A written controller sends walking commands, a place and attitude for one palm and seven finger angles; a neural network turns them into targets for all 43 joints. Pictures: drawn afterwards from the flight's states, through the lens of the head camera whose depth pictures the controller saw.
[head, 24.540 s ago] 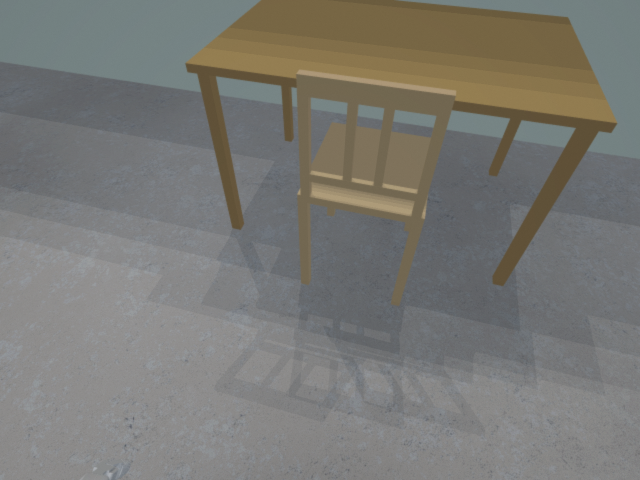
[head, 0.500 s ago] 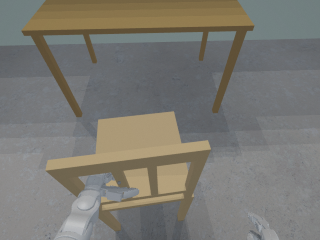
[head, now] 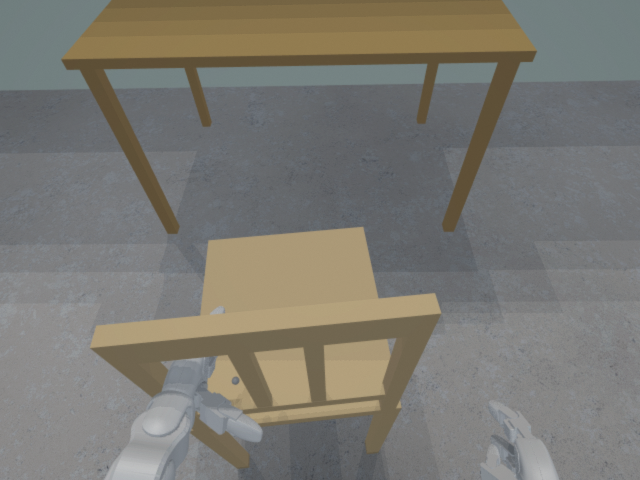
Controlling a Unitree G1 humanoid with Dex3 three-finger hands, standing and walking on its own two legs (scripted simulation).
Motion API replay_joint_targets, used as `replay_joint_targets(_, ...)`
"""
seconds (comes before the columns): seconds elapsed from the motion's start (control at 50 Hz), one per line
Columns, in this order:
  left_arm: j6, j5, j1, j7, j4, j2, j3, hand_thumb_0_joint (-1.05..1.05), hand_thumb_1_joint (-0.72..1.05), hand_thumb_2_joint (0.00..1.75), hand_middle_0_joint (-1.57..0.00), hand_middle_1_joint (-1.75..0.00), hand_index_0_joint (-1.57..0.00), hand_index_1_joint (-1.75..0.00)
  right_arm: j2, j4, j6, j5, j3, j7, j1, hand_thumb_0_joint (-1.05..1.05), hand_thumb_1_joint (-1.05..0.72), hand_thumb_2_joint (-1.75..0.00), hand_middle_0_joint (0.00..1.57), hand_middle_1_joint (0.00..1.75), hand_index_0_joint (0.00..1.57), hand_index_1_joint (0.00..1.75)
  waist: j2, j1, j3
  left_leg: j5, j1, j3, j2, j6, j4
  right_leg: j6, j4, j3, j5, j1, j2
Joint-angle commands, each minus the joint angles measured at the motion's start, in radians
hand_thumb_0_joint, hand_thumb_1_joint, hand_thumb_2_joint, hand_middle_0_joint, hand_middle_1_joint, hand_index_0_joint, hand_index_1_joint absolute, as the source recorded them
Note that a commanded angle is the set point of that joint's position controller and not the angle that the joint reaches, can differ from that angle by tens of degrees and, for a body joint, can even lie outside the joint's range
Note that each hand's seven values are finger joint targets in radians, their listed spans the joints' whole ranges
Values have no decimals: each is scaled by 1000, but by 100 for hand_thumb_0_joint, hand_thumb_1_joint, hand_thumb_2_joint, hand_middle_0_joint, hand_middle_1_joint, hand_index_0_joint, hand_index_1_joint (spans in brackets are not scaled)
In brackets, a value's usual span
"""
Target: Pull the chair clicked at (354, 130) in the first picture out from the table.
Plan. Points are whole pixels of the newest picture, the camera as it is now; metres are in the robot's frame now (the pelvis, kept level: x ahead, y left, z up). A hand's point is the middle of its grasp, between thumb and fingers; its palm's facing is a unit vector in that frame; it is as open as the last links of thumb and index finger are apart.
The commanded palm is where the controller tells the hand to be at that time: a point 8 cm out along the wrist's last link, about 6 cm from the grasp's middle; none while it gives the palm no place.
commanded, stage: draw the fingers out of the gap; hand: left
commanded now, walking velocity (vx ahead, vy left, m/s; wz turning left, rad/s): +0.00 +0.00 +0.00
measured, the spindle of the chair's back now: (253, 377) +0.27 +0.10 -0.07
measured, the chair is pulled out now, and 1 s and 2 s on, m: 0.60 0.60 0.61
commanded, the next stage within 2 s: draw the hand back to the body in 0.78 s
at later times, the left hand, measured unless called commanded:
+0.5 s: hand (220, 441) +0.18 +0.13 -0.03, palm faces -0.09 -0.98 -0.15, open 17.5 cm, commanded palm +0.16 +0.18 -0.01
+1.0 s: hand out of the picture +0.13 +0.13 -0.01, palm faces +0.00 -1.00 -0.03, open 17.5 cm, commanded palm +0.11 +0.19 +0.01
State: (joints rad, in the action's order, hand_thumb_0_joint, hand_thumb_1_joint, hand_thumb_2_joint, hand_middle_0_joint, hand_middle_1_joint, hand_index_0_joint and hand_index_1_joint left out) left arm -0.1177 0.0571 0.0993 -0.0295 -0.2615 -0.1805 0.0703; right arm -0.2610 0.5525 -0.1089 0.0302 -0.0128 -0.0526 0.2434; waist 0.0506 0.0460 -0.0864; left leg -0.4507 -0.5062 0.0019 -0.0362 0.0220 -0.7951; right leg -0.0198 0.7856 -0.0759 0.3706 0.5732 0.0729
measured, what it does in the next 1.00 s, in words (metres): stands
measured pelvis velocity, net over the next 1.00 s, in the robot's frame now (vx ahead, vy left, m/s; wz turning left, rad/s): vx -0.01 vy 0.00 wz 0.02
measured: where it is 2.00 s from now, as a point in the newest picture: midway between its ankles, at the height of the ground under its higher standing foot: outside the picture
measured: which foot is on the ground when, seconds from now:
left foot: down 0.00-1.00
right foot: down 0.00-1.00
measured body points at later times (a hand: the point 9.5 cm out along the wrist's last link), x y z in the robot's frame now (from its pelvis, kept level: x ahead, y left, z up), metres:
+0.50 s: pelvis -0.01 +0.00 -0.01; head +0.03 -0.01 +0.44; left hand +0.19 +0.18 -0.02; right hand +0.17 -0.24 -0.09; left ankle -0.03 +0.13 -0.71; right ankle +0.01 -0.13 -0.71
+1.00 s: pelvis -0.01 +0.00 -0.03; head +0.02 +0.00 +0.42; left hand +0.13 +0.18 -0.01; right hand +0.18 -0.23 -0.09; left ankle -0.03 +0.13 -0.71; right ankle +0.01 -0.13 -0.71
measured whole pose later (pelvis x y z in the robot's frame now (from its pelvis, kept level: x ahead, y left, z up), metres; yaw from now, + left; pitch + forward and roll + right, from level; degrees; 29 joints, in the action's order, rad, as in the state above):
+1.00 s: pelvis -0.01 +0.00 -0.03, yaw +1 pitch +11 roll -1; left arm -0.02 0.11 0.72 -0.03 0.31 -0.18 0.11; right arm -0.21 0.46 -0.16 0.03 0.00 -0.10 0.25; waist 0.04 0.02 -0.14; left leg -0.54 -0.68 -0.04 -0.04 0.02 -1.02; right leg -0.02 0.98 -0.10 0.45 0.72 0.08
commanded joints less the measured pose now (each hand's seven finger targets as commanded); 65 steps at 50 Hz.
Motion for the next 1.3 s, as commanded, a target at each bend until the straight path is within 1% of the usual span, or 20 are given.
replay_joint_targets(0.0, 38, 3, -121, 2, 210, -204, -163, 0, -55, 20, 0, 0, 0, 0, -134, -141, -44, 3, 56, -17, -18, 0, -90, -90, 20, 30, 20, 30, -86, -3, -221, 341, 29, 6, 27, -38, 85, 21, -67, -3, -339, -198, -28)
replay_joint_targets(0.02, 40, 0, -60, -3, 249, -146, -116, 0, -55, 20, 0, 0, 0, 0, -121, -161, -42, 2, 49, -16, -28, 0, -90, -90, 20, 30, 20, 30, -70, -14, -242, 358, 32, 11, 33, -39, 91, 23, -58, -4, -355, -221, -26)
replay_joint_targets(0.04, 41, 1, -23, 3, 273, -175, -142, 0, -55, 20, 0, 0, 0, 0, -121, -170, -43, 4, 52, -17, -31, 0, -90, -90, 20, 30, 20, 30, -58, -25, -254, 379, 35, 11, 31, -38, 88, 28, -56, -1, -376, -234, -25)
replay_joint_targets(0.08, 42, -3, 26, 3, 323, -106, -73, 0, -55, 20, 0, 0, 0, 0, -109, -183, -45, 6, 48, -14, -36, 0, -90, -90, 20, 30, 20, 30, -44, -13, -240, 401, 44, 14, 27, -36, 81, 26, -48, -7, -389, -212, -23)
replay_joint_targets(0.18, 17, -4, 157, -10, 375, -55, -4, 0, -55, 20, 0, 0, 0, 0, -109, -202, -53, 8, 50, -12, -44, 0, -90, -90, 20, 30, 20, 30, -56, 4, -187, 361, 18, 8, 27, -38, 61, 21, -48, -16, -340, -163, -26)
replay_joint_targets(0.22, 13, -4, 140, -13, 424, -64, 5, 0, -55, 20, 0, 0, 0, 0, -115, -208, -59, 7, 50, -15, -39, 0, -90, -90, 20, 30, 20, 30, -64, 16, -184, 328, 12, -1, 28, -40, 54, 18, -49, -17, -302, -141, -27)
replay_joint_targets(0.34, 32, -14, 201, 19, 520, -128, -50, 0, -55, 20, 0, 0, 0, 0, -109, -212, -79, -1, 48, -36, -41, 0, -90, -90, 20, 30, 20, 30, -63, 2, -189, 292, -14, -15, 36, -43, 36, 24, -35, -15, -244, -125, -28)
replay_joint_targets(0.5, 1, -28, 373, 8, 562, -60, 24, 0, -55, 20, 0, 0, 0, 0, -89, -238, -73, 5, 45, -34, -63, 0, -90, -90, 20, 30, 20, 30, -46, -1, -164, 242, -41, -21, 37, -40, 25, 23, -21, -20, -178, -88, -25)
replay_joint_targets(0.62, -13, -34, 442, 14, 644, -76, 24, 0, -55, 20, 0, 0, 0, 0, -83, -262, -69, 3, 45, -42, -74, 0, -90, -90, 20, 30, 20, 30, -71, 0, -137, 185, -82, -27, 40, -43, 10, 22, -19, -20, -106, -57, -28)
replay_joint_targets(0.66, -3, -38, 470, 27, 675, -111, -18, 0, -55, 20, 0, 0, 0, 0, -80, -263, -66, 2, 50, -48, -72, 0, -90, -90, 20, 30, 20, 30, -64, -12, -150, 195, -86, -28, 41, -43, 4, 27, -12, -16, -111, -62, -29)
replay_joint_targets(0.74, 11, -47, 542, 34, 721, -80, 19, 0, -55, 20, 0, 0, 0, 0, -67, -272, -68, 5, 54, -48, -74, 0, -90, -90, 20, 30, 20, 30, -28, -13, -147, 203, -92, -25, 42, -43, -13, 30, 3, -15, -113, -42, -31)
replay_joint_targets(0.88, 14, -48, 643, 5, 736, -72, 37, 0, -55, 20, 0, 0, 0, 0, -60, -282, -63, 9, 59, -56, -82, 0, -90, -90, 20, 30, 20, 30, -56, -4, -127, 161, -127, -27, 43, -46, -37, 26, 10, -13, -72, -10, -34)
replay_joint_targets(0.9, 154, 91, 557, 4, 894, 28, 17, 0, -55, 20, 0, 0, 0, 0, -47, -281, -94, 9, 54, -54, -79, 0, -90, -90, 20, 30, 20, 30, -93, -9, -107, 167, -152, -31, 55, -37, -73, 22, 29, -40, -80, 42, -46)
replay_joint_targets(0.94, 245, 88, 593, 8, 848, -76, -62, 0, -55, 20, 0, 0, 0, 0, -58, -237, -113, 9, 62, -52, -70, 0, -90, -90, 20, 30, 20, 30, -68, -28, -140, 162, -160, -30, 50, -34, -89, 32, 48, -27, -60, 34, -51)
replay_joint_targets(1.0, 343, 113, 615, -2, 892, -68, -88, 0, -55, 20, 0, 0, 0, 0, -45, -224, -129, 16, 69, -41, -60, 0, -90, -90, 20, 30, 20, 30, 1, -40, -187, 203, -142, -31, 50, -27, -96, 35, 83, -27, -94, 28, -49)
replay_joint_targets(1.04, 410, 110, 632, -16, 861, -78, -110, 0, -55, 20, 0, 0, 0, 0, -39, -200, -124, 20, 79, -29, -65, 0, -90, -90, 20, 30, 20, 30, -12, -44, -178, 220, -170, -34, 44, -23, -116, 37, 106, -28, -110, 48, -52)
replay_joint_targets(1.1, 522, 112, 643, -76, 818, -43, -66, 0, -55, 20, 0, 0, 0, 0, -35, -188, -121, 23, 87, 1, -96, 0, -90, -90, 20, 30, 20, 30, -15, -36, -155, 203, -215, -33, 38, -20, -151, 34, 143, -21, -107, 91, -49)
replay_joint_targets(1.18, 550, 150, 658, -98, 960, -167, -189, 0, -55, 20, 0, 0, 0, 0, -28, -222, -109, 36, 92, 3, -120, 0, -90, -90, 20, 30, 20, 30, 38, -71, -263, 208, -174, -22, 38, -27, -122, 40, 120, 6, -107, -25, -39)
replay_joint_targets(1.24, 516, 187, 636, -91, 1014, -190, -242, 0, -55, 20, 0, 0, 0, 0, -21, -216, -106, 47, 85, -13, -115, 0, -90, -90, 20, 30, 20, 30, 53, -66, -280, 227, -139, -25, 35, -30, -104, 38, 88, 6, -130, -64, -40)
replay_joint_targets(1.28, 502, 220, 643, -86, 1020, -176, -265, 0, -55, 20, 0, 0, 0, 0, -13, -206, -113, 53, 79, -23, -118, 0, -90, -90, 20, 30, 20, 30, 12, -61, -259, 230, -129, -29, 35, -29, -89, 34, 70, -5, -141, -80, -44)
